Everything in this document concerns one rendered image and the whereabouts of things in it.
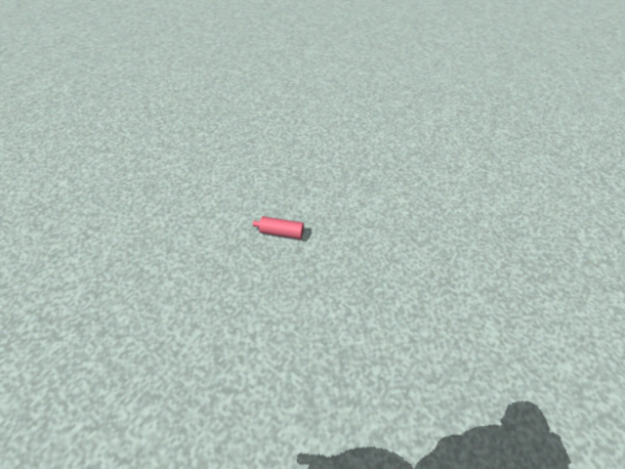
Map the bottle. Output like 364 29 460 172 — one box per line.
253 216 304 239

